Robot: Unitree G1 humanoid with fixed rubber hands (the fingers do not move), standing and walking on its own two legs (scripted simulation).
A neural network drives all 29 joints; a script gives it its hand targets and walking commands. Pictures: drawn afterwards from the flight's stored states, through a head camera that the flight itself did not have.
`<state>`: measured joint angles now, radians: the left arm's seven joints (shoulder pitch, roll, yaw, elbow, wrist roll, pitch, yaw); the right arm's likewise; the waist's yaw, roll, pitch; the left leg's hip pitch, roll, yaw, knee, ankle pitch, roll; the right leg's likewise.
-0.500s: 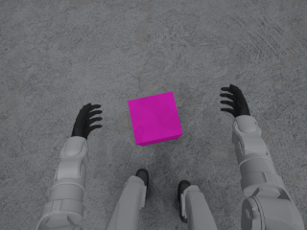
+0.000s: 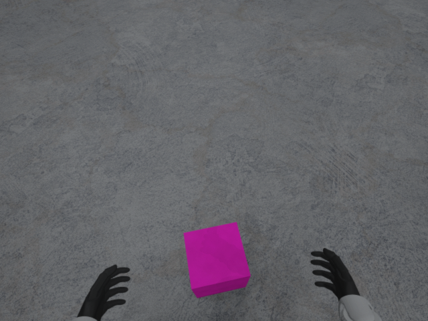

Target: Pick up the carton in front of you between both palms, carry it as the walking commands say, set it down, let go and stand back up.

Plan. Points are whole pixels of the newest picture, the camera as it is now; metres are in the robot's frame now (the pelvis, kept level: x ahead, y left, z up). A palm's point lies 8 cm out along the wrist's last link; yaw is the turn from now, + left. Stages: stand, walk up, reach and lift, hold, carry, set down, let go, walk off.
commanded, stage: let go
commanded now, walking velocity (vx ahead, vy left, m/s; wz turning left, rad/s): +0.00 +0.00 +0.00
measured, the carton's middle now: (216, 261) +0.38 +0.04 -0.65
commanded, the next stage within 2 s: stand in 0.54 s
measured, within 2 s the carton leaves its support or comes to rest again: neither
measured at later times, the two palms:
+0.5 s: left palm (106, 305) +0.16 +0.21 -0.05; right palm out of the picture +0.16 -0.26 -0.07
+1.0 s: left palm out of the picture +0.11 +0.28 -0.10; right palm out of the picture +0.11 -0.30 -0.08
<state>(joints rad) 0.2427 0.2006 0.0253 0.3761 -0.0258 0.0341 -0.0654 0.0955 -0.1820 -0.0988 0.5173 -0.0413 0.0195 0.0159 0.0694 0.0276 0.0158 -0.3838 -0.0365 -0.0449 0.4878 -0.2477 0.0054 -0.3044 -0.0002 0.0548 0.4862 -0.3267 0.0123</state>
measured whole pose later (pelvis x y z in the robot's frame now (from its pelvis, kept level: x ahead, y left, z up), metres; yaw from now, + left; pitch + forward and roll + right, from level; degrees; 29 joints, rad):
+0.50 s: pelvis +0.00 -0.03 +0.00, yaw +0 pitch -3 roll +1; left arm 0.23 0.21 0.04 0.36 0.02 0.19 -0.02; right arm 0.24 -0.22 -0.02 0.47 0.02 0.08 0.02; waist 0.01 -0.01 0.03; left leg -0.15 -0.01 -0.06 0.45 -0.25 -0.03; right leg -0.08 0.03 0.04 0.47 -0.35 -0.03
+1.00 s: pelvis -0.01 +0.00 +0.00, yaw -1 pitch +0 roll +0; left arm 0.22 0.34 0.05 0.73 0.05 0.01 0.02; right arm 0.18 -0.33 -0.05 0.77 -0.04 0.01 -0.01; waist 0.00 -0.04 0.02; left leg -0.25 -0.01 -0.04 0.53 -0.28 0.00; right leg -0.15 0.02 0.05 0.48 -0.33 0.01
